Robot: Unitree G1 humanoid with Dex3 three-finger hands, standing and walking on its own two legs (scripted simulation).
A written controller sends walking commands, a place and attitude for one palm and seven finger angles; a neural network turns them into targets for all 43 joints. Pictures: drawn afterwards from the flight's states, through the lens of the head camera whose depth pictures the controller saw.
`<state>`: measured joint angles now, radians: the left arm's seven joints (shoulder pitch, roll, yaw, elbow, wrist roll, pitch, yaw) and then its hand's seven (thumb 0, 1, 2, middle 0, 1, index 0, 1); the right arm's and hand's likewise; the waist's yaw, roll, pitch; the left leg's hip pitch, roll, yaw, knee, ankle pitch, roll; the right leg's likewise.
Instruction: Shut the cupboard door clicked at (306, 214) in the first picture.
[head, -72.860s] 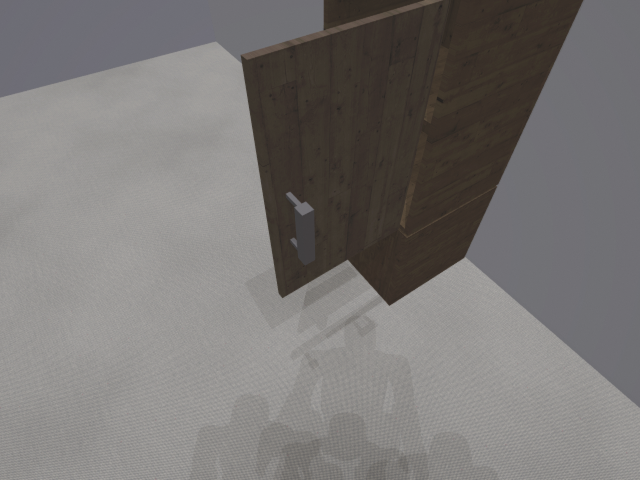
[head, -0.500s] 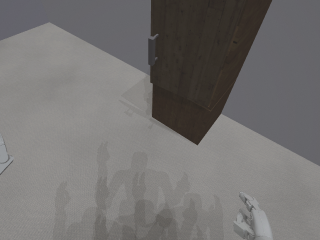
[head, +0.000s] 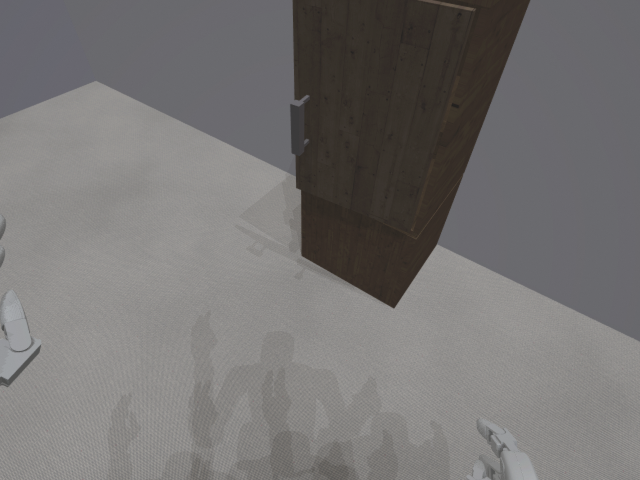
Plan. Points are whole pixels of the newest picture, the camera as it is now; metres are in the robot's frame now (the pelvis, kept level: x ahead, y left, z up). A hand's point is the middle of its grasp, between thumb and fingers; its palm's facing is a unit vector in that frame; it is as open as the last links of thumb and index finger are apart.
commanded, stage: let the arm hang, fingers relaxed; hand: left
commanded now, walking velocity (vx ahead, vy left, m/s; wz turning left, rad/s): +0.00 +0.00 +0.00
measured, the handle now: (302, 125) +0.98 +0.09 -0.09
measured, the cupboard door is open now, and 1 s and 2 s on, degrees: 6 6 6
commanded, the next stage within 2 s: look to check the result in 1.14 s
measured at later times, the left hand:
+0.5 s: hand out of the picture -0.05 +0.20 -0.18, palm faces +0.05 -0.98 -0.19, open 7.0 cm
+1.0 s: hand out of the picture -0.04 +0.18 -0.17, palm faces +0.03 -0.98 -0.18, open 7.3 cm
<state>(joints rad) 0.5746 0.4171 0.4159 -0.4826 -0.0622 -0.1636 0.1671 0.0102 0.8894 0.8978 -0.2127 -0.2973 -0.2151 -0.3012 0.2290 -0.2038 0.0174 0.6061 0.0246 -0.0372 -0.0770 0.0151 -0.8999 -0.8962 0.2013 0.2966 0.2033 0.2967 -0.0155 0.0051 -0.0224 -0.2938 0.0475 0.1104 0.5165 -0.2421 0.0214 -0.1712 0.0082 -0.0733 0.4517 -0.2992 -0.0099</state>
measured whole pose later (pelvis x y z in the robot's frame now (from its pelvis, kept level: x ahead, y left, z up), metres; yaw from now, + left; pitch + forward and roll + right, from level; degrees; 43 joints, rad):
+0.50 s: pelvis -0.04 +0.01 +0.00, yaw +2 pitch -1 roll -1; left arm 0.34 0.21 0.01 0.99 0.01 0.03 0.01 -0.01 0.97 0.90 -0.21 -0.30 -0.21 -0.30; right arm 0.31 -0.19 0.01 1.01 -0.02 0.05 -0.01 0.01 -0.90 -0.90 0.20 0.30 0.20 0.30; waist 0.00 -0.03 0.06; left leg -0.30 0.03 0.08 0.49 -0.17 0.04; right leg -0.18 -0.01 -0.10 0.45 -0.25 -0.01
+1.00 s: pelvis -0.04 +0.01 +0.00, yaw +0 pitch -2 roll +0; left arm 0.30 0.15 0.01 1.12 0.02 0.00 0.02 0.00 0.91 0.90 -0.20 -0.29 -0.20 -0.30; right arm 0.29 -0.16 -0.01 1.11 -0.01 0.01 -0.02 0.01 -0.90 -0.90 0.20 0.30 0.20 0.30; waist -0.01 0.01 0.02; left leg -0.24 0.01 0.13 0.39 -0.13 0.05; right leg -0.16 -0.03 -0.06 0.42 -0.23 0.00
